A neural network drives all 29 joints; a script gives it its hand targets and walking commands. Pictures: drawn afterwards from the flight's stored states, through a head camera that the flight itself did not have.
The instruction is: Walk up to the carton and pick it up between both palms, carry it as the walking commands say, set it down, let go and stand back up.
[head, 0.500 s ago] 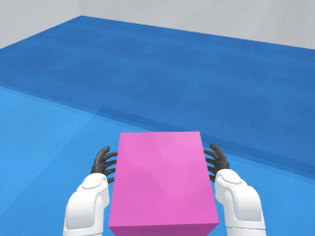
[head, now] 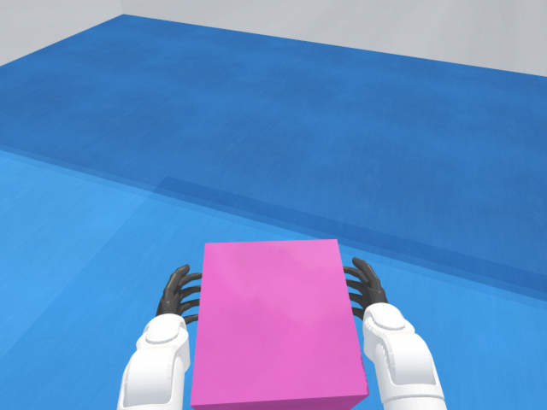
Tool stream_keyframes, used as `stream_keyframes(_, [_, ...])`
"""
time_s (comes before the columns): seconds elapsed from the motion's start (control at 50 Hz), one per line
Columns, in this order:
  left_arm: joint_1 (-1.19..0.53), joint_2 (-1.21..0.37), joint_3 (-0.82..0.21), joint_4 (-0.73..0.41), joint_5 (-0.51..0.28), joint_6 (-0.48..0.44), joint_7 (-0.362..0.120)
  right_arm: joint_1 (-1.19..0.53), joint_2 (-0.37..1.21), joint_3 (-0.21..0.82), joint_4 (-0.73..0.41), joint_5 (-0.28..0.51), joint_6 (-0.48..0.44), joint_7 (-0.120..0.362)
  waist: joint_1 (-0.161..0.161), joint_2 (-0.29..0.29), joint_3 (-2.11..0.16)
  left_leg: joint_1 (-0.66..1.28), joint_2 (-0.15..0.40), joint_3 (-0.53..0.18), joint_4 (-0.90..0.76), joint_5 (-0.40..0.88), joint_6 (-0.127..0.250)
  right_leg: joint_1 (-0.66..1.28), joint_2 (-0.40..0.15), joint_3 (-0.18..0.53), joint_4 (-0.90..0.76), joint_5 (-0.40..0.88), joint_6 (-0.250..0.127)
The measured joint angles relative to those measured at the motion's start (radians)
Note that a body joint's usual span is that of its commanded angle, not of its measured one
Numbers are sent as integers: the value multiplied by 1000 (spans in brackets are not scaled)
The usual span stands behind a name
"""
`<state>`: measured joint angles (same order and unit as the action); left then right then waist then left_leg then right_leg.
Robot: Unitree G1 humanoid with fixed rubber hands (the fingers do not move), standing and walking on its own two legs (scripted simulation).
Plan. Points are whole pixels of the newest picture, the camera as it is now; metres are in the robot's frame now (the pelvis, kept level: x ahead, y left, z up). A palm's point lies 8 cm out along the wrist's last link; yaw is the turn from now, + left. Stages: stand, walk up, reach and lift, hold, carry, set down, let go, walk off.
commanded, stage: hold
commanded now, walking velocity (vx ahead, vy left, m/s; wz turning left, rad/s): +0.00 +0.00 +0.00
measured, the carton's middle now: (273, 339) +0.26 +0.02 -0.05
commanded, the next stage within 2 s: set down in 0.30 s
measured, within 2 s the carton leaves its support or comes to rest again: neither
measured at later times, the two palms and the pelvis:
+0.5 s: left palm (170, 319) +0.25 +0.17 +0.02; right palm (366, 307) +0.28 -0.12 +0.02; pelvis -0.01 +0.00 +0.00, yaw +0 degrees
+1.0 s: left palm (180, 324) +0.27 +0.17 -0.04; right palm (353, 309) +0.31 -0.12 -0.04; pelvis -0.04 -0.01 -0.02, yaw +0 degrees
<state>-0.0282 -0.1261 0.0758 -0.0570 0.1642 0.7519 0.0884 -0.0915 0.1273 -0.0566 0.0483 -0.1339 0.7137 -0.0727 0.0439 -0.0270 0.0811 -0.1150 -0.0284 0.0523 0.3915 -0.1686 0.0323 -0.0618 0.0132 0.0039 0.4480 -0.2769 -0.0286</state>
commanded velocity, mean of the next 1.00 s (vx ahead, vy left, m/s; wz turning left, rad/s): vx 0.00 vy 0.00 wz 0.00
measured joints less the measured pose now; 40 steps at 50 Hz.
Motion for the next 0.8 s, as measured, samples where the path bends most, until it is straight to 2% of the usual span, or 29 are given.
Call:
stream_keyframes(0.32, [-38,-1,23,35,20,16,-8,-56,5,-15,57,-20,12,8,5,3,0,12,-4,-22,1,2,-2,17,11,19,-11,9,0])
stream_keyframes(0.5, [-151,-10,82,243,79,-33,-34,-148,19,-93,248,-107,-46,36,13,17,5,-11,-3,-38,55,-13,-5,1,21,22,30,-1,-3])
stream_keyframes(0.68, [-308,-46,245,452,162,-131,-74,-292,61,-260,454,-197,-153,54,24,5,-29,-104,-1,-48,115,-19,-13,-101,34,30,107,-14,-11])
stream_keyframes(0.8, [-376,-70,347,533,218,-211,-94,-355,77,-353,544,-239,-240,61,34,-4,-39,-194,2,-55,165,-27,-19,-195,43,33,164,-23,-16])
